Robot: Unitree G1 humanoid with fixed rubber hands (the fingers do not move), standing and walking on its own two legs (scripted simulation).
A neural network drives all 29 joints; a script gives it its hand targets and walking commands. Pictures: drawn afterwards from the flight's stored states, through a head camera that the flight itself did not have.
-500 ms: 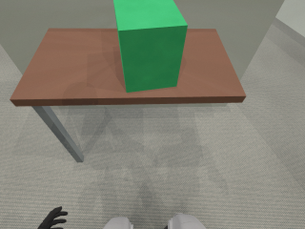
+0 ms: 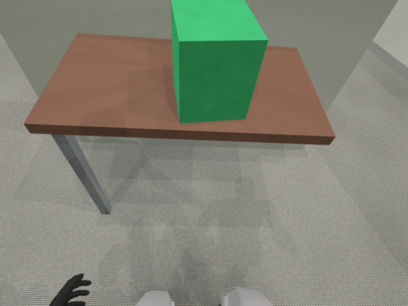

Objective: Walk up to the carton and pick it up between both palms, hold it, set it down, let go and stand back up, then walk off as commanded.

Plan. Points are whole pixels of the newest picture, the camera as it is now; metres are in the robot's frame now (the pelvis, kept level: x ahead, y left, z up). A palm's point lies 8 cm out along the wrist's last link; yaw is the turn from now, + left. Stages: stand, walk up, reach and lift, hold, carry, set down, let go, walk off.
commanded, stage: walk up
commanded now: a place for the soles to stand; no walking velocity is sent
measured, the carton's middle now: (210, 63) +0.69 +0.00 +0.07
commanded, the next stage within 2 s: none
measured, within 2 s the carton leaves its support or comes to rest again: neither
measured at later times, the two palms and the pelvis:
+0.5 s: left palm out of the picture +0.12 +0.28 -0.11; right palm out of the picture +0.09 -0.30 -0.09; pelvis +0.01 +0.00 +0.00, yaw +0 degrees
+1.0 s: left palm (74, 295) +0.14 +0.26 -0.11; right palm out of the picture +0.11 -0.34 -0.10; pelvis +0.05 -0.03 +0.00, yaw +0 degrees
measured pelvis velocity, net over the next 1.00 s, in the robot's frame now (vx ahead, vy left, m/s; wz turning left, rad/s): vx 0.05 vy -0.03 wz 0.00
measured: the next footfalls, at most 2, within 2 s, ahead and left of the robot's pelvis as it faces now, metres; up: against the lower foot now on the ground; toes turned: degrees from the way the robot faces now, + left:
left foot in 1.36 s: +0.25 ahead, +0.12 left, +0.00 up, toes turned +1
right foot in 1.82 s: +0.32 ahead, -0.08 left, +0.00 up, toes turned -4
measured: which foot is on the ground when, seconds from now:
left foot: down 0.00-0.98, up 1.00-1.00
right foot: down 0.00-1.00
